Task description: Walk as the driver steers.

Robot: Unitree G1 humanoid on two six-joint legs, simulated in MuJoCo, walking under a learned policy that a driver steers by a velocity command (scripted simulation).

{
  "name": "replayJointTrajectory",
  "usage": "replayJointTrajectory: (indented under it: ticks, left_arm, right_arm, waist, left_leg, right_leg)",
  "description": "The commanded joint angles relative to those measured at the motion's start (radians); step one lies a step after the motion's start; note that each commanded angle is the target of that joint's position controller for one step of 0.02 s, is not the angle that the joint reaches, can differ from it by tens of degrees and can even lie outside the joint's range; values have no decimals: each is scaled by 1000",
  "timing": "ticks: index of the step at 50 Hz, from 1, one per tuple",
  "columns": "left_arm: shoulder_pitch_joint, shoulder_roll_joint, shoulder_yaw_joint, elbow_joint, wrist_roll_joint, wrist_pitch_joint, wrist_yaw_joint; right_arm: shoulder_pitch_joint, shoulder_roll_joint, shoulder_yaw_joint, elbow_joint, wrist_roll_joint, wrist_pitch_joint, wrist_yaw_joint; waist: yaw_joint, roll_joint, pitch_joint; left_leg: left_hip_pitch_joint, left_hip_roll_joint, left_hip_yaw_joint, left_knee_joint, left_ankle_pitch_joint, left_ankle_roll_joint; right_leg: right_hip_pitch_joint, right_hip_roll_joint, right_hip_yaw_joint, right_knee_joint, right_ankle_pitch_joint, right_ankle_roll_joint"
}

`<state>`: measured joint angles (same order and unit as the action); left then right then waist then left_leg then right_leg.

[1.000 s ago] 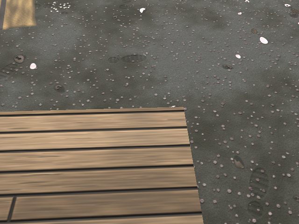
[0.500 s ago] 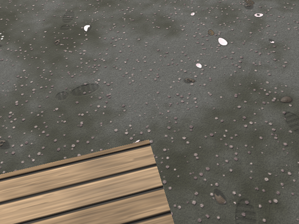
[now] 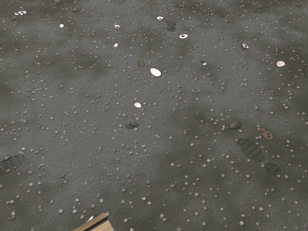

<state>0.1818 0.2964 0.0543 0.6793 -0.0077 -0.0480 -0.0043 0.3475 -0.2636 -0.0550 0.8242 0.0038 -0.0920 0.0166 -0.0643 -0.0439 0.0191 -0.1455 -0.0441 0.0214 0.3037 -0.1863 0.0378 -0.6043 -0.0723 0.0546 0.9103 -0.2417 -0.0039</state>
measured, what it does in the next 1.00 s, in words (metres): walks ahead, turning left: right foot, then left foot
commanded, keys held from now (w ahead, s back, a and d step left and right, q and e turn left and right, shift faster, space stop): w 0.20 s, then w+q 0.16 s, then q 0.64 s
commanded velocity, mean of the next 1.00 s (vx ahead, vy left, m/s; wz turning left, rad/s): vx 0.29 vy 0.00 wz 0.30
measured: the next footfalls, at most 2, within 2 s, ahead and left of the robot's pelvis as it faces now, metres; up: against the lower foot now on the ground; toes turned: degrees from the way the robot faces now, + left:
right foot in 0.22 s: +0.28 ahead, -0.15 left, +0.00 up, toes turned -2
left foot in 0.70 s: +0.48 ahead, +0.08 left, +0.00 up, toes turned +13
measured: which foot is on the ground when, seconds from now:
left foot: down 0.00-0.24, up 0.26-0.68, down 0.70-1.00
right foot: up 0.00-0.20, down 0.22-0.70, up 0.72-1.00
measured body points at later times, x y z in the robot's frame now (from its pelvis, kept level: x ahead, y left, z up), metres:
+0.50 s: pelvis +0.26 -0.07 +0.00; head +0.29 -0.07 +0.45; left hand +0.30 +0.22 -0.11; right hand +0.42 -0.33 -0.11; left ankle +0.36 +0.11 -0.68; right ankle +0.24 -0.15 -0.75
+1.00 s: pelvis +0.40 -0.04 -0.01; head +0.44 -0.01 +0.43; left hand +0.46 +0.28 -0.12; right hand +0.64 -0.25 -0.10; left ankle +0.45 +0.07 -0.75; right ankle +0.50 -0.18 -0.71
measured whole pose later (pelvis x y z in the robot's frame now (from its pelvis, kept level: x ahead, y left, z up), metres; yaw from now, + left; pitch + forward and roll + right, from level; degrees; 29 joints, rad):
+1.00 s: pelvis +0.40 -0.04 -0.01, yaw +22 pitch +3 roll -1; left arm 0.09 0.29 0.05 0.74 0.01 0.00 0.03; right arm 0.18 -0.31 -0.08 0.62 0.00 0.03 -0.02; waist -0.03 0.00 0.05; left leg -0.42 -0.11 -0.12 0.47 -0.09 0.06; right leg -0.53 -0.01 0.12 0.85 -0.36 0.08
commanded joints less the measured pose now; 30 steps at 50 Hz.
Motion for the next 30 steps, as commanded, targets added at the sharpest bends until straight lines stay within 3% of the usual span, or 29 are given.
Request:
replayJointTrajectory:
  ticks: [1,4,7,9,10,11,12,13,14,15,16,17,19,22,26,30]
  left_arm:
    - [-71,15,-9,-78,1,-22,-11]
    - [-154,29,-7,-97,-8,-28,-21]
    - [-198,49,-1,-120,-12,-32,-30]
    - [-129,76,14,-104,-8,-34,-31]
    - [-14,112,35,-66,-1,-32,-25]
    - [150,168,58,-34,8,-31,-14]
    - [252,277,81,-22,22,-22,-5]
    - [280,205,63,-14,12,-19,-7]
    - [220,160,45,-11,7,-23,-9]
    - [153,126,33,-15,6,-25,-11]
    - [94,91,23,-13,9,-31,-15]
    - [55,70,18,-11,15,-40,-18]
    - [18,62,21,4,24,-60,-20]
    - [-5,86,31,31,33,-69,-5]
    - [7,117,37,53,23,-45,26]
    - [34,154,52,79,-1,-11,39]
  right_arm:
    - [-63,-180,-39,-66,11,-11,-6]
    - [-4,-195,-39,-36,20,0,-5]
    - [27,-209,-42,-11,27,14,-7]
    - [11,-223,-44,-5,30,26,-12]
    - [14,-207,-37,-3,28,29,-14]
    - [12,-164,-18,-19,14,26,-15]
    - [97,-60,19,-52,0,9,-13]
    - [82,-108,8,-37,16,-6,-12]
    - [10,-178,-15,-57,41,-11,-8]
    - [-38,-174,-16,-67,41,-9,-9]
    - [-60,-161,-18,-67,29,-1,-11]
    - [-44,-150,-23,-61,23,14,-13]
    - [-11,-108,-19,-43,24,41,-16]
    - [-36,-90,-22,-66,10,55,-23]
    - [-168,-48,-5,-123,1,50,6]
    - [-220,-80,-18,-182,0,60,38]
  waist:
    - [14,121,1]
    - [-16,124,11]
    - [-10,132,26]
    - [50,134,-7]
    - [106,115,-78]
    - [179,69,-195]
    - [172,-176,-337]
    - [194,-183,-377]
    - [183,-115,-220]
    - [152,-79,-139]
    - [123,-56,-74]
    - [89,-79,-44]
    - [54,-68,-21]
    - [28,-33,-1]
    - [76,-23,-3]
    - [88,-22,-22]
  left_leg:
    - [-1,242,-165,-158,193,173]
    - [20,248,-136,-143,198,155]
    - [89,290,-148,-106,218,134]
    - [106,285,-123,-12,372,106]
    - [80,243,-80,129,499,83]
    - [-70,194,-47,369,399,45]
    - [-457,44,17,766,-58,-32]
    - [-578,28,-122,921,-390,-29]
    - [-650,78,-142,972,-329,-17]
    - [-635,122,-117,939,-242,-14]
    - [-607,148,-110,889,-174,-20]
    - [-548,173,-119,852,-121,-26]
    - [-475,170,-118,836,-62,-44]
    - [-481,146,-116,734,28,-76]
    - [-401,123,-33,441,254,-67]
    - [-410,109,-14,338,184,-30]
  right_leg:
    - [6,-16,-18,-181,155,8]
    - [62,11,-39,-292,236,8]
    - [79,25,-41,-359,186,-24]
    - [208,53,-69,-418,161,-56]
    - [380,77,-88,-442,159,-82]
    - [649,-27,20,-417,165,-132]
    - [1000,-297,441,-465,44,-277]
    - [983,-340,643,-580,-81,-307]
    - [860,-309,504,-600,-109,-261]
    - [734,-264,375,-624,-73,-229]
    - [624,-223,286,-664,-18,-212]
    - [540,-193,211,-701,42,-196]
    - [447,-174,105,-747,220,-195]
    - [422,-165,-56,-724,610,-191]
    - [435,-129,-190,-703,644,-162]
    - [570,-191,-191,-616,669,-154]
Keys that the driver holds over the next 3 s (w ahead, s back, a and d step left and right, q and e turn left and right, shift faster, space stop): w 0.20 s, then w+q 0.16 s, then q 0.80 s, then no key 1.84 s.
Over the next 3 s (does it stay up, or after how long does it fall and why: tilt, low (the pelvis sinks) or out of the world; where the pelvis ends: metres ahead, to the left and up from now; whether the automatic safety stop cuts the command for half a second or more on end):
stays up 0.42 -0.05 -0.01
